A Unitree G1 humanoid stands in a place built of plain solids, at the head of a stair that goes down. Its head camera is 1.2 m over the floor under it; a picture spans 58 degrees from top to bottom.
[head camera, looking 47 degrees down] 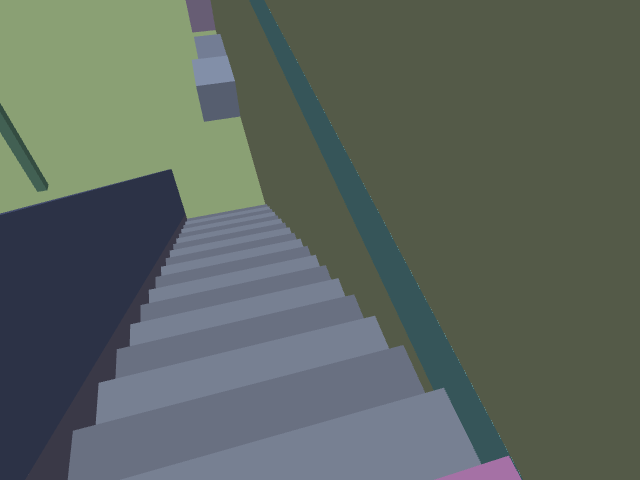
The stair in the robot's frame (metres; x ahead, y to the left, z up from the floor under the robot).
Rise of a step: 0.19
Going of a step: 0.28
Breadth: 1.27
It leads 16 degrees to the left of straight ahead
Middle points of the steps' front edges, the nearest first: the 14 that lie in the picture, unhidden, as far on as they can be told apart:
0.46 0.19 -0.19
0.72 0.27 -0.39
0.99 0.34 -0.58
1.26 0.42 -0.78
1.53 0.49 -0.97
1.80 0.57 -1.17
2.06 0.64 -1.36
2.33 0.72 -1.56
2.60 0.79 -1.75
2.87 0.87 -1.94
3.14 0.94 -2.14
3.40 1.02 -2.33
3.67 1.09 -2.53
3.94 1.17 -2.72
